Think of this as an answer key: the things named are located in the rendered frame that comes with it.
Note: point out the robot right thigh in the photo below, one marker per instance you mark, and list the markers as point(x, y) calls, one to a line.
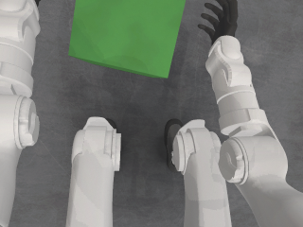
point(206, 199)

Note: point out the robot right hand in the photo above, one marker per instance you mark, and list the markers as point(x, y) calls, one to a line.
point(227, 24)

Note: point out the left robot forearm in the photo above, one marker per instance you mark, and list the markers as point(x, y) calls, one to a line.
point(19, 26)

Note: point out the carton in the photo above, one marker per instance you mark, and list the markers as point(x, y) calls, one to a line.
point(135, 36)

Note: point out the left robot upper arm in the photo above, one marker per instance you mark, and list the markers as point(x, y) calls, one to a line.
point(19, 128)

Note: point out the right robot upper arm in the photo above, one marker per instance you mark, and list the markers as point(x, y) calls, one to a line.
point(257, 165)

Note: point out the left robot foot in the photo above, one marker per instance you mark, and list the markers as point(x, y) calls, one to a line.
point(112, 123)

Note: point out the right robot forearm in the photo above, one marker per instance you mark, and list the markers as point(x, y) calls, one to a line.
point(231, 79)

